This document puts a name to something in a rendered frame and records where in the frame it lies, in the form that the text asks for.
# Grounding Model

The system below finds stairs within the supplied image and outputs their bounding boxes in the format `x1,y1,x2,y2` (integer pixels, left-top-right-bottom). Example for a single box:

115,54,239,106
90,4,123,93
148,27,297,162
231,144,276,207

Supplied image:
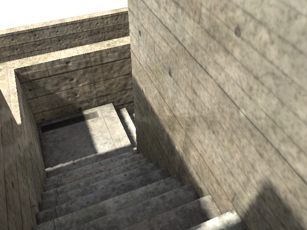
115,107,137,150
32,149,247,230

